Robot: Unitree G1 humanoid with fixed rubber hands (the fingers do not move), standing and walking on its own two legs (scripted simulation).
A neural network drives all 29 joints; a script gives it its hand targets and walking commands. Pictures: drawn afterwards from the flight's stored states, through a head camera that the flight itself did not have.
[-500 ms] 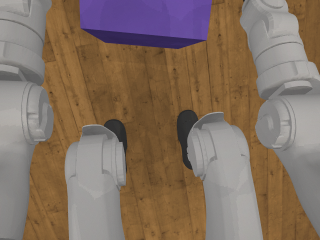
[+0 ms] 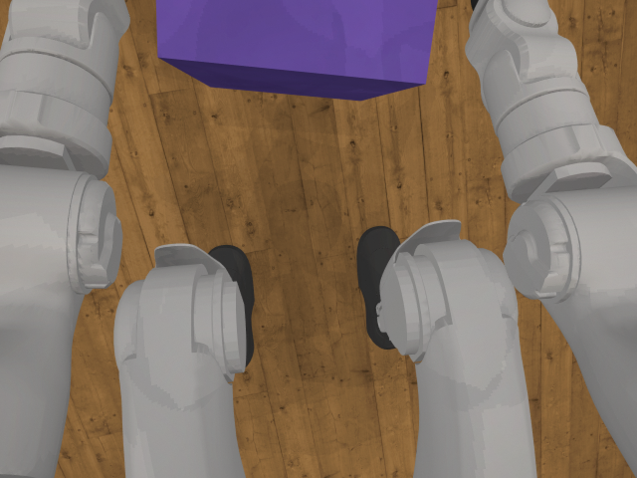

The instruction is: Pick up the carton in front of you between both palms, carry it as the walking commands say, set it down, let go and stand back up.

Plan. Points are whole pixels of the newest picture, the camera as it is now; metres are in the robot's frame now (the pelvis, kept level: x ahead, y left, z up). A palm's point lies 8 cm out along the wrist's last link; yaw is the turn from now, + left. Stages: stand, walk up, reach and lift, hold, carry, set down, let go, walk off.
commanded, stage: reach and lift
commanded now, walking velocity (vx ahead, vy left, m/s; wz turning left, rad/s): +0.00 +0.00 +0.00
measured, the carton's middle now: out of the picture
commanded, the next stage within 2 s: none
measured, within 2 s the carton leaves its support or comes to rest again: leaves its support in 0.44 s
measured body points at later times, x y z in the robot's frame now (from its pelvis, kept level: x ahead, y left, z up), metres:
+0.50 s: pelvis +0.01 +0.00 +0.00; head +0.37 +0.03 +0.26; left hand +0.58 +0.15 -0.17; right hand +0.56 -0.16 -0.16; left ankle +0.10 +0.12 -0.33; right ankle +0.12 -0.13 -0.33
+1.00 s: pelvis -0.01 +0.00 +0.11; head +0.27 +0.02 +0.46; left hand +0.52 +0.16 +0.04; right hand +0.51 -0.15 +0.04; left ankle +0.10 +0.12 -0.33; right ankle +0.12 -0.13 -0.33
